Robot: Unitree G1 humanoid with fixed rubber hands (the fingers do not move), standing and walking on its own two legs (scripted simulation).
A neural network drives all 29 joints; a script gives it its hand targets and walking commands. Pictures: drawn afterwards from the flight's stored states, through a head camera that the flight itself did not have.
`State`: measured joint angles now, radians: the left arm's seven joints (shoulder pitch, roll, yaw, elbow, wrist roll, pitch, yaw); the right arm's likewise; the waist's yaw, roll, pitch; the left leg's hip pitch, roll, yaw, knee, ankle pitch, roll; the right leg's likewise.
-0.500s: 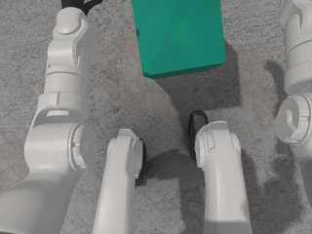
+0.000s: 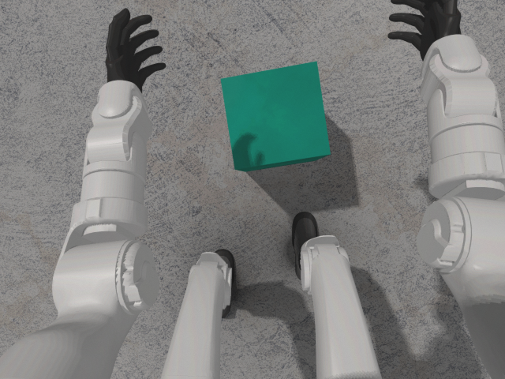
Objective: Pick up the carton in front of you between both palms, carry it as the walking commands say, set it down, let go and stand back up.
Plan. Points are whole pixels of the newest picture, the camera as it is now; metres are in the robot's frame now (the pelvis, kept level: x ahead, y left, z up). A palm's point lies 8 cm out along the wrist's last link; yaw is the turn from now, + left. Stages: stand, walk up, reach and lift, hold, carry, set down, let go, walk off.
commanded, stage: let go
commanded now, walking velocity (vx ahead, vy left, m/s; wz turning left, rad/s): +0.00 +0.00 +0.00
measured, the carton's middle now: (274, 126) +0.50 -0.05 -0.50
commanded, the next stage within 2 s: stand in 1.32 s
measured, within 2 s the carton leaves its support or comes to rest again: neither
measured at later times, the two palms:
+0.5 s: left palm (33, 186) +0.39 +0.20 +0.01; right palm (495, 161) +0.37 -0.25 -0.01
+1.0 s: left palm out of the picture +0.27 +0.24 +0.09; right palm out of the picture +0.23 -0.22 +0.08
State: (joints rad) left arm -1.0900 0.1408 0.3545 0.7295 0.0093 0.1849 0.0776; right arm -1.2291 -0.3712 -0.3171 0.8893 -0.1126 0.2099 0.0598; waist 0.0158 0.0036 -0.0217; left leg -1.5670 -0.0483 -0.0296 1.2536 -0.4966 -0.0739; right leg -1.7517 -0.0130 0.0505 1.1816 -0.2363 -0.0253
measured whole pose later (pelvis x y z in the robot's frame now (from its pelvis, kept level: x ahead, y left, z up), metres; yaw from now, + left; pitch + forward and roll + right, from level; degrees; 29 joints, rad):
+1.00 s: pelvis +0.09 +0.02 +0.15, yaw -4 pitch +0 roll -1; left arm 0.22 0.21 0.04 0.40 0.01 0.06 -0.07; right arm 0.24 -0.21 -0.06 0.39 0.01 0.07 0.06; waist 0.01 0.04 0.10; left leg -0.10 0.02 -0.08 0.43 -0.34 -0.02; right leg -0.26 0.01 -0.01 0.40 -0.14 0.01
